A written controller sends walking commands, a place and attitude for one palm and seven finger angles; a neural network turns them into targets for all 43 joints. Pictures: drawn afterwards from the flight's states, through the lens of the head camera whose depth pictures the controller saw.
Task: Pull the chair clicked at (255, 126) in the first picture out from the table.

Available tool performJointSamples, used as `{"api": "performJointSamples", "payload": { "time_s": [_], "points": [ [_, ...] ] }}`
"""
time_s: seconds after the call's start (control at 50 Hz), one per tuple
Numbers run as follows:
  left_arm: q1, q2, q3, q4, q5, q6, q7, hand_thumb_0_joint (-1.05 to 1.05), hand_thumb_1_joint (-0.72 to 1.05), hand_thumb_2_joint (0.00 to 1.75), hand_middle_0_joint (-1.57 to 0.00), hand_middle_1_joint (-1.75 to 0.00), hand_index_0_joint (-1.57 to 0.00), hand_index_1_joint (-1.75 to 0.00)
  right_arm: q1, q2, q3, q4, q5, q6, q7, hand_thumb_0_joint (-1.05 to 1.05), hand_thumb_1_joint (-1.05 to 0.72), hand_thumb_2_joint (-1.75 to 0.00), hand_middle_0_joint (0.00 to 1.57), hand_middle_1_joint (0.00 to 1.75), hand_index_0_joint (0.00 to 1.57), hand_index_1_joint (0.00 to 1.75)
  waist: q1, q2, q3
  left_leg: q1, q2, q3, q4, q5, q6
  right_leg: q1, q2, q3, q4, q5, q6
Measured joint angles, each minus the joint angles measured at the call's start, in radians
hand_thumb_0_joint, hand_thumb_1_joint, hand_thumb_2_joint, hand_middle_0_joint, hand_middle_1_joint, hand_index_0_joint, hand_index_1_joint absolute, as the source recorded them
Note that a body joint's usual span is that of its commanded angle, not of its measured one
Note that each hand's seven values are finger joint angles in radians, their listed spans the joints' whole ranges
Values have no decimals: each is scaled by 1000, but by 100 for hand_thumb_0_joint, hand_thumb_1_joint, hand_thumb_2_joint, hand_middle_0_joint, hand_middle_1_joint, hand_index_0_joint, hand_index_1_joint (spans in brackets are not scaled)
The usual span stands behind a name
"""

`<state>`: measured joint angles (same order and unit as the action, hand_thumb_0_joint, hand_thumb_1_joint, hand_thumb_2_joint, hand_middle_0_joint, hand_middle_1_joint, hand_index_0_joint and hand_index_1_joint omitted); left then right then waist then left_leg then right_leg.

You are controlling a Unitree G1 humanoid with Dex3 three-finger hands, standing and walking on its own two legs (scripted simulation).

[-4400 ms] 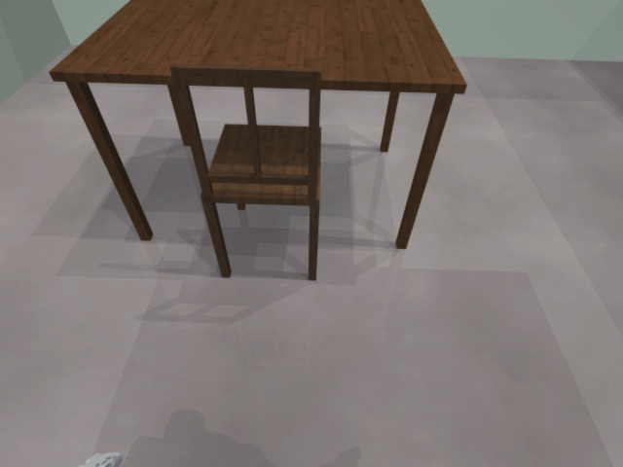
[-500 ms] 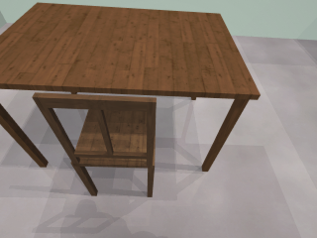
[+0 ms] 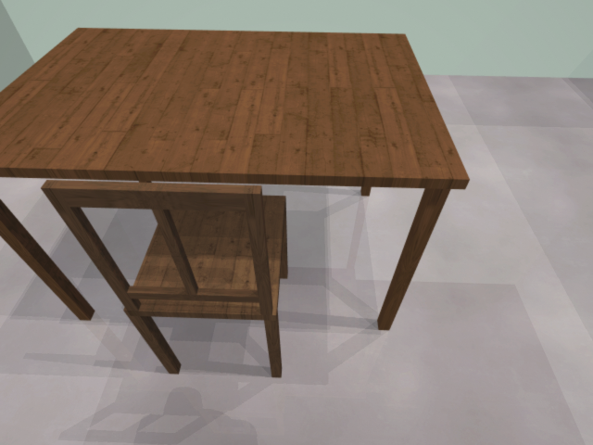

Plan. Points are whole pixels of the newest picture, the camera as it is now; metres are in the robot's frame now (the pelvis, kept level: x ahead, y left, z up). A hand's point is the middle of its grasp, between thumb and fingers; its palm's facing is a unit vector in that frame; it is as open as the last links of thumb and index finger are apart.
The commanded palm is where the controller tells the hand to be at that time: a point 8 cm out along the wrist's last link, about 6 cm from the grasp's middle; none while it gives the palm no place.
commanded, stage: come to a stop and stand still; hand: left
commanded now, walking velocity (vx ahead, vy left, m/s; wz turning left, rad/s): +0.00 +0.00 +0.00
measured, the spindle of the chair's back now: (178, 254) +0.48 +0.27 -0.11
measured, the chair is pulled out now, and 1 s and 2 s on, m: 0.00 0.00 0.00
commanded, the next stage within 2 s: look again from close up in 0.76 s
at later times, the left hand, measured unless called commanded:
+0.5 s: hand out of the picture +0.00 +0.19 -0.18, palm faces +0.06 -0.98 -0.18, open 7.4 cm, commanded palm none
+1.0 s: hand out of the picture +0.02 +0.22 -0.18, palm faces +0.00 -0.98 -0.20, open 7.4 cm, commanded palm none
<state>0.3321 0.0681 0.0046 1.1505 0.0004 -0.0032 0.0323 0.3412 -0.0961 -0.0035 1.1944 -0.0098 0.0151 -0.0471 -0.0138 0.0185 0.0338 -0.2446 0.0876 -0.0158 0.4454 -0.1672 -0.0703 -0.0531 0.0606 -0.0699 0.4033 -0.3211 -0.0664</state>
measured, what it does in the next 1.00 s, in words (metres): shifts its weight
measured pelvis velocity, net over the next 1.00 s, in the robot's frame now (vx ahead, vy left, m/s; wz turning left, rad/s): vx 0.02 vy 0.05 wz -0.01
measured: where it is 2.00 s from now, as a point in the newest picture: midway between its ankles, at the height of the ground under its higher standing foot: outside the picture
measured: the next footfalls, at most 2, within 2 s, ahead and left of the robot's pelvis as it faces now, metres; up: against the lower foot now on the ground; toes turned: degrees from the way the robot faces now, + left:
none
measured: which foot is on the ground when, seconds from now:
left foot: down 0.00-1.00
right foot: down 0.00-1.00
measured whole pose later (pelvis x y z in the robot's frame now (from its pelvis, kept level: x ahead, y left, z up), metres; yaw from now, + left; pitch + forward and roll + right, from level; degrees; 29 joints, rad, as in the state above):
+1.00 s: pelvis +0.02 +0.05 -0.01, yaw -1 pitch -1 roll -1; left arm 0.32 0.14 -0.01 1.07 0.02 -0.03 0.05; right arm 0.25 -0.18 0.00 1.06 -0.01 -0.01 -0.02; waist -0.01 0.02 0.05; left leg -0.29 0.04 0.02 0.58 -0.27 -0.01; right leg -0.08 0.00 -0.04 0.48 -0.39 0.00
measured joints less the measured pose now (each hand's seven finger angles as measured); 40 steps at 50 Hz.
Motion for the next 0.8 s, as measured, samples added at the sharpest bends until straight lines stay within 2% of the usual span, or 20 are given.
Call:
{"api": "performJointSamples", "payload": {
  "time_s": [0.14,0.28,0.54,0.8],
  "points": [
    [14,7,7,2,3,0,5,1,91,90,-20,-30,-20,-30,-44,-4,-2,-18,3,-9,-7,0,-91,-90,20,30,19,30,14,-8,2,6,-9,3,12,-21,2,10,-9,2,3,-16,7],
    [18,28,9,-2,6,2,8,0,91,90,-20,-30,-20,-30,-81,-37,-4,-27,3,-9,-13,2,-93,-90,20,30,20,30,26,-19,3,20,-25,14,19,-40,13,25,-27,9,7,-31,20],
    [-18,69,6,-12,7,3,3,0,91,90,-20,-30,-20,-30,-119,-60,3,-46,3,-17,-7,1,-93,-90,20,30,19,30,28,-31,7,41,-51,33,-5,-38,35,40,-57,22,-11,-29,44],
    [-46,85,4,-20,7,3,-1,0,91,90,-20,-30,-20,-30,-111,-62,11,-34,2,-19,3,1,-92,-90,20,30,20,30,23,-28,12,47,-70,38,-30,-27,48,42,-76,23,-25,-23,57]
  ]
}}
